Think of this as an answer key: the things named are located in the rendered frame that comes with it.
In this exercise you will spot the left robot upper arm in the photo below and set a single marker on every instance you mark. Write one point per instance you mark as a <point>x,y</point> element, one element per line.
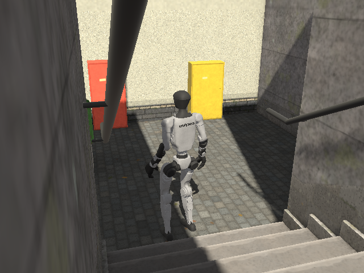
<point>166,129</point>

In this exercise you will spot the left robot hand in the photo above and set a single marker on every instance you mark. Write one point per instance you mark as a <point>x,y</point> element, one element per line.
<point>150,170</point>

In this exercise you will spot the right robot upper arm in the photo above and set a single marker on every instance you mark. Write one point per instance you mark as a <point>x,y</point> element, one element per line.
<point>200,127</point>

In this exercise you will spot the right robot hand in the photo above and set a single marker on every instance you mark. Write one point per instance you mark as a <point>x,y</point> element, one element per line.
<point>203,159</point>

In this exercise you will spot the robot left forearm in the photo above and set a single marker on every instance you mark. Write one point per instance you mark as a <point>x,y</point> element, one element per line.
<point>158,156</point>

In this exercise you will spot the robot right forearm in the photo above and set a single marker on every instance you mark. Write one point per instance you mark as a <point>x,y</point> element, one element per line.
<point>202,148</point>

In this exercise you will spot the humanoid robot torso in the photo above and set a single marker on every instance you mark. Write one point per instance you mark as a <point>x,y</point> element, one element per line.
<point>182,139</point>

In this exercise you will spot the right robot thigh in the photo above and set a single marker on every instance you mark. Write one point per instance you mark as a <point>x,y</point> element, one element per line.
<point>186,176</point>

